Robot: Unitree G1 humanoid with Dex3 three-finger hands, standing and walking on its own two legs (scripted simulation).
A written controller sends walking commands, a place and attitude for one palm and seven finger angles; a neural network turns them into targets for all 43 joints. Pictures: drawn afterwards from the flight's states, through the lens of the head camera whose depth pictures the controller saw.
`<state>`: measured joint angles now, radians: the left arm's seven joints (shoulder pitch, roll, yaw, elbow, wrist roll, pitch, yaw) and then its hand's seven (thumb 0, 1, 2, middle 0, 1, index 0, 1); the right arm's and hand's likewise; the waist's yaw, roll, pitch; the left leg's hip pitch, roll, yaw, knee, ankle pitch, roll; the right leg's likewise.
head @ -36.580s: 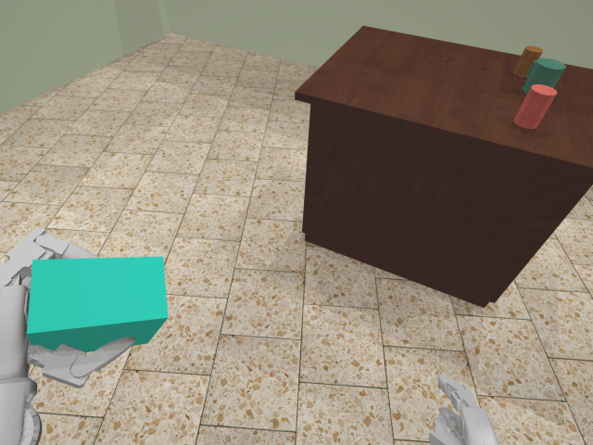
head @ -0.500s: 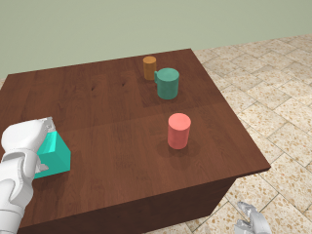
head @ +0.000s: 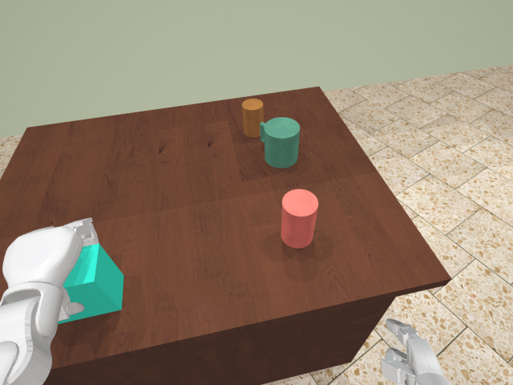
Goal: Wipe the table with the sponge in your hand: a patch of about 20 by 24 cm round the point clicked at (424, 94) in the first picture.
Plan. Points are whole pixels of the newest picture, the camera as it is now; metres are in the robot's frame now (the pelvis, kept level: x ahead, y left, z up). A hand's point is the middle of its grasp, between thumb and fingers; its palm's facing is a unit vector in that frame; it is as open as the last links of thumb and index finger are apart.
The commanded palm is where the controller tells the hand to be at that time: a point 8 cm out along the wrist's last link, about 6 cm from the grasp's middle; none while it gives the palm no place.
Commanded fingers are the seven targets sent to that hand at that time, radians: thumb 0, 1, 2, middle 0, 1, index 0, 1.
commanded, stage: wipe back along the first lane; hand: left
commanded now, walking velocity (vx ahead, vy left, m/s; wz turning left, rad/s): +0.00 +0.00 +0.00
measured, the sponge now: (78, 290) +0.23 +0.33 +0.02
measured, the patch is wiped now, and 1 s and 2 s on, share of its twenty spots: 0.95 0.95 0.95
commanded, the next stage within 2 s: lift the sponge slowly off the table in 0.10 s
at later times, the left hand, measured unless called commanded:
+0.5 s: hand (62, 290) +0.20 +0.31 +0.07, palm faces -0.06 -0.06 -1.00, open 10.4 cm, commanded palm +0.18 +0.31 +0.14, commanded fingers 0.00 0.10 1.30 -1.20 -1.60 -1.20 -1.60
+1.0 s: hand (47, 288) +0.19 +0.31 +0.10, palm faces -0.05 -0.05 -1.00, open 10.4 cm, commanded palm +0.17 +0.32 +0.17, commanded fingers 0.00 0.10 1.30 -1.20 -1.60 -1.20 -1.60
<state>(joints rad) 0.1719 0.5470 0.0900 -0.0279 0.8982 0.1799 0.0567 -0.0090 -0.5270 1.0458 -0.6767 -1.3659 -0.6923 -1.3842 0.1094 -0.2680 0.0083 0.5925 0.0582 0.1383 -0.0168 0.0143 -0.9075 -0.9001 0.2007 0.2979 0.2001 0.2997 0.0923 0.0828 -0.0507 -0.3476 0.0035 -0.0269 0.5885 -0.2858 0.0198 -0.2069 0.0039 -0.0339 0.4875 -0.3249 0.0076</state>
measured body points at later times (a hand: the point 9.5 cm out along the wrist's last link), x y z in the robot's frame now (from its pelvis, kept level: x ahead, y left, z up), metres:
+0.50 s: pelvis -0.01 +0.00 +0.00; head +0.00 -0.02 +0.45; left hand +0.20 +0.31 +0.12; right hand +0.21 -0.22 -0.09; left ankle +0.01 +0.11 -0.73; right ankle -0.05 -0.13 -0.73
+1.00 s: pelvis -0.02 -0.01 +0.01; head -0.02 -0.04 +0.46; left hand +0.19 +0.31 +0.15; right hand +0.21 -0.22 -0.08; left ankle +0.01 +0.11 -0.73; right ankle -0.05 -0.13 -0.73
